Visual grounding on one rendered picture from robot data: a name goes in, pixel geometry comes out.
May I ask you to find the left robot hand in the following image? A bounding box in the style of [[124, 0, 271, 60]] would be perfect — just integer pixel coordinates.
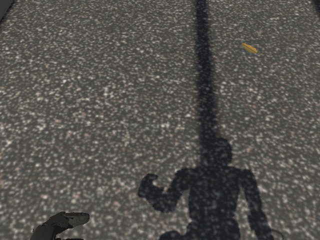
[[30, 211, 90, 240]]

